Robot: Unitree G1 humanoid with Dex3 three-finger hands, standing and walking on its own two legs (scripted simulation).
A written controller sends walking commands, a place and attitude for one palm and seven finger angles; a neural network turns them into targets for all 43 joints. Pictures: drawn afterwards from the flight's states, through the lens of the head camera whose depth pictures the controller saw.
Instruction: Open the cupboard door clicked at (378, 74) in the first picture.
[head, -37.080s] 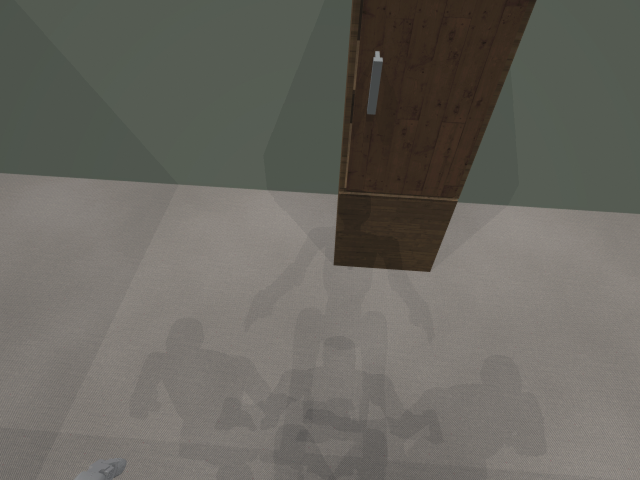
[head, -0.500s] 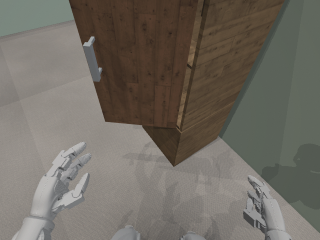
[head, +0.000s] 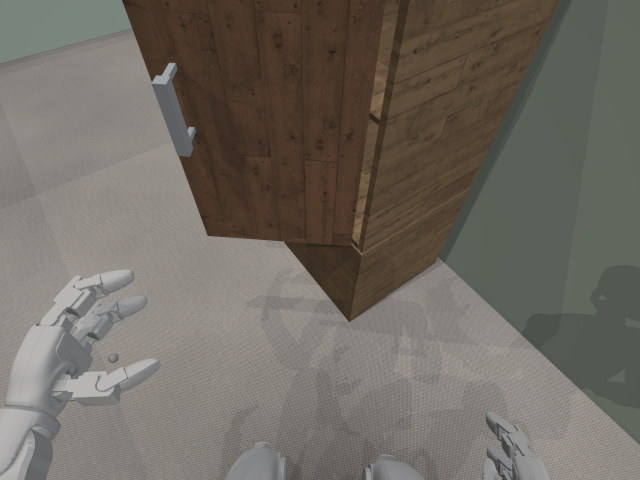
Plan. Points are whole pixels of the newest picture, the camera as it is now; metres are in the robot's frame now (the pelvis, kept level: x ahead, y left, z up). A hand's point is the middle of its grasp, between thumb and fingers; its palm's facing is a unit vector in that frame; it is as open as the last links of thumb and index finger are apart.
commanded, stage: raise the hand with hooked fingers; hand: left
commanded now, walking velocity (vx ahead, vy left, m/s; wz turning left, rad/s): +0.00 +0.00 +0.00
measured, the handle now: (178, 111) +0.62 +0.26 +0.09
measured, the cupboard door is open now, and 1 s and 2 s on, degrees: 50 50 50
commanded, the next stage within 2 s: move the hooked fingers beside the handle in 1.26 s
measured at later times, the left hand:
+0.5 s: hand (67, 315) +0.27 +0.29 +0.09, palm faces +0.00 -1.00 -0.03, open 13.7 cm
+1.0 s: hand (63, 281) +0.30 +0.29 +0.11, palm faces -0.03 -1.00 -0.01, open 13.9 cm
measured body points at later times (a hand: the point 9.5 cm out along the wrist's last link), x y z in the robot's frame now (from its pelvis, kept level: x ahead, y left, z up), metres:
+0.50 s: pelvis +0.01 +0.02 +0.02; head +0.05 +0.04 +0.47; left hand +0.27 +0.34 +0.09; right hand +0.20 -0.21 -0.04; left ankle +0.03 +0.12 -0.67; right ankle +0.02 -0.10 -0.67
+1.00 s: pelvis +0.01 +0.02 +0.03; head +0.05 +0.03 +0.48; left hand +0.30 +0.35 +0.11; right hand +0.16 -0.24 -0.04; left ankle +0.03 +0.12 -0.67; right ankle +0.02 -0.10 -0.67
